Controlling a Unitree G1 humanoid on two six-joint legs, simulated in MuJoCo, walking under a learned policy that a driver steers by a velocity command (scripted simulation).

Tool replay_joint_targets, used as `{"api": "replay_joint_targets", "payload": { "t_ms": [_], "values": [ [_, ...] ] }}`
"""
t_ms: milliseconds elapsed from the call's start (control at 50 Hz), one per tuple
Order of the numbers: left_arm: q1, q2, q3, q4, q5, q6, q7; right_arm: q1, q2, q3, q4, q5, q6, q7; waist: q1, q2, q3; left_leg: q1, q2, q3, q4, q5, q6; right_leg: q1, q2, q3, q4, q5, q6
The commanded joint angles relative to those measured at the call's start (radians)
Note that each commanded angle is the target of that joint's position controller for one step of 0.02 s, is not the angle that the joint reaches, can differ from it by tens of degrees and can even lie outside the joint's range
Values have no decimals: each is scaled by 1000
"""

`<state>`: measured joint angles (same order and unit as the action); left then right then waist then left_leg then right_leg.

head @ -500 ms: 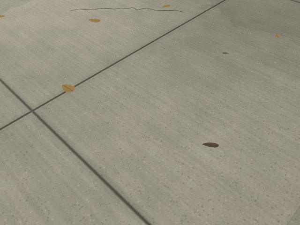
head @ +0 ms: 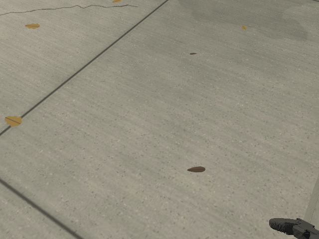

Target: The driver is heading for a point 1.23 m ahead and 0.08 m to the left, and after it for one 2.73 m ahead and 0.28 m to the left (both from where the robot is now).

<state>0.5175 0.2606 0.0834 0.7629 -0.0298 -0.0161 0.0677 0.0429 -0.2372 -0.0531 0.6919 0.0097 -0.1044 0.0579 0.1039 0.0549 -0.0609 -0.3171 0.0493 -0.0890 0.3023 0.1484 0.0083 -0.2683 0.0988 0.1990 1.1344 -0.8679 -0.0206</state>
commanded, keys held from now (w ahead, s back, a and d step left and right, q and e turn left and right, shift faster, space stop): w+e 0.12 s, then w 0.36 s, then w+q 0.52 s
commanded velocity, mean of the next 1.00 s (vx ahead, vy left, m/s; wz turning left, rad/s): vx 0.49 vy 0.00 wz -0.02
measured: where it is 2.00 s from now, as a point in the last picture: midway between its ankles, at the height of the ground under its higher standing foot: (163, 128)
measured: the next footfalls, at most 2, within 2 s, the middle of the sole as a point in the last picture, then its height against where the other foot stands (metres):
right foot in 0.44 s outside the picture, level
left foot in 0.98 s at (152, 199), level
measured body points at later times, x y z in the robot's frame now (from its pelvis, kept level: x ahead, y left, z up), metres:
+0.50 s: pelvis +0.26 +0.00 -0.05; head +0.31 -0.01 +0.40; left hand +0.56 +0.16 -0.11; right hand +0.16 -0.24 -0.19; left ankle +0.06 +0.14 -0.71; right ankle +0.36 -0.10 -0.77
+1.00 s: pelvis +0.54 +0.04 -0.05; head +0.58 +0.06 +0.39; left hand +0.55 +0.33 -0.19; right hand +0.75 -0.19 -0.14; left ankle +0.64 +0.14 -0.77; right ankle +0.37 -0.10 -0.75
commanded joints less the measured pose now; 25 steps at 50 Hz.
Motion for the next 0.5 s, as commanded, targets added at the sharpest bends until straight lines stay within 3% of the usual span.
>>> {"api": "replay_joint_targets", "payload": {
  "t_ms": [20,40,60,80,100,120,140,160,180,200,240,260,300,360,400,420,440,460,480,500],
  "values": [
    [112,-58,-31,-14,0,-41,-45,502,-168,-57,117,-29,1,-12,-180,234,-194,868,243,-172,397,513,36,-710,-29,30,652,44,-20],
    [187,-4,-32,-38,-37,-69,-44,521,-264,-90,138,-14,11,-8,-147,368,-258,877,369,-383,303,406,154,-831,-68,-17,788,147,11],
    [79,27,-31,-78,-63,-81,-30,500,-304,-109,171,-8,19,-13,-156,310,-223,780,460,-574,114,-148,291,-938,-96,-80,877,284,33],
    [-133,76,-7,-90,-55,-78,-8,391,-136,-60,127,-34,16,-35,-189,42,-89,614,425,-495,15,-285,286,-952,-136,-83,857,439,20],
    [-218,98,-2,-107,-40,-67,-1,323,-68,-28,125,-35,-2,-42,-172,6,6,444,402,-444,1,-176,280,-877,-166,-50,747,526,11],
    [-236,60,-2,-108,-11,-56,-10,236,-15,-4,136,-27,-10,-45,-106,-3,96,269,316,-300,3,-7,230,-791,-184,-11,612,575,18],
    [-247,67,11,-107,-12,-53,-24,206,14,6,140,-22,-13,-43,-73,37,152,169,205,-130,-28,-31,150,-704,-203,7,343,649,8],
    [-272,49,10,-119,-9,-48,-33,190,0,4,145,-37,-11,-49,-72,99,173,17,128,-5,-97,-74,109,-561,-185,-61,161,709,11],
    [-307,26,8,-133,5,-52,-40,217,-27,2,153,-41,-16,-58,-90,114,176,-28,111,19,-120,13,110,-489,-158,-88,31,804,16],
    [-337,-14,-3,-143,15,-58,-53,264,-46,1,176,-39,-15,-69,-93,99,151,-11,118,21,-124,101,115,-439,-147,-116,-88,859,13],
    [-374,-60,-20,-153,13,-56,-76,302,-98,-10,192,-20,-11,-83,-97,60,110,94,145,20,-141,185,136,-394,-142,-149,-304,888,-2],
    [-413,-64,-25,-161,12,-54,-83,323,-127,-19,199,-3,-9,-89,-110,37,109,166,173,12,-149,197,144,-411,-143,-159,-360,875,-7],
    [-511,-55,-26,-182,8,-50,-101,385,-117,-19,222,15,4,-90,-144,-12,138,290,195,17,-144,163,144,-463,-142,-179,-464,876,-23],
    [-615,-51,-26,-213,5,-59,-125,455,-119,-20,248,8,26,-85,-166,-26,151,406,202,36,-103,226,138,-442,-118,-220,-564,838,-56],
    [-600,-16,-13,-213,9,-63,-129,456,-146,-28,247,0,36,-80,-131,16,96,443,196,56,-4,497,137,-305,-67,-262,-591,758,-84],
    [-531,19,3,-196,12,-62,-125,449,-160,-32,245,1,42,-79,-83,38,40,439,186,70,98,639,129,-171,-38,-282,-615,743,-106],
    [-375,71,27,-149,14,-59,-115,421,-168,-33,235,0,45,-78,1,42,-48,350,154,94,275,664,107,79,-35,-271,-648,810,-140],
    [-166,149,50,-98,28,-55,-97,380,-155,-26,200,-12,37,-77,77,-8,-184,89,108,110,551,385,80,449,-191,-90,-576,931,-205],
    [-97,210,53,-69,32,-61,-94,500,-25,19,187,-17,20,-61,12,-251,-342,-275,-73,90,956,-555,26,760,-485,417,-660,843,-387],
    [-74,130,36,-66,22,-56,-85,460,-104,-3,203,3,-2,-51,48,-191,-353,-367,-64,-51,1083,-707,32,727,-489,509,-742,762,-371]
  ]
}}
